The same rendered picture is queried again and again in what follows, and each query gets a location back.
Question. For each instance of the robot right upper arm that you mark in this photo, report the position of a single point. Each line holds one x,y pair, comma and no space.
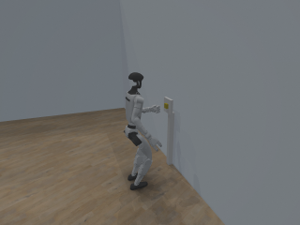
138,102

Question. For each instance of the right robot forearm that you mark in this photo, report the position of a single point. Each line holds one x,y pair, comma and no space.
142,129

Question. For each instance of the right robot hand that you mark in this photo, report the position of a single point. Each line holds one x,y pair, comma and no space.
153,143

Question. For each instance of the robot right foot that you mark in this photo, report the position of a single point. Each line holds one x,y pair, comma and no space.
141,185

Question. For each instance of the robot foot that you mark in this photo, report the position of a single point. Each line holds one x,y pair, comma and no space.
131,177
141,185

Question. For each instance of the robot left foot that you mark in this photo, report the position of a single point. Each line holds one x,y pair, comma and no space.
131,177

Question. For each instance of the left robot hand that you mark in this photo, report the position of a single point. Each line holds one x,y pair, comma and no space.
155,108

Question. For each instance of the left robot forearm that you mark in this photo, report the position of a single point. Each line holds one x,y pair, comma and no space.
146,110

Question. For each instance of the panel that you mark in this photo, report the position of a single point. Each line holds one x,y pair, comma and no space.
170,130

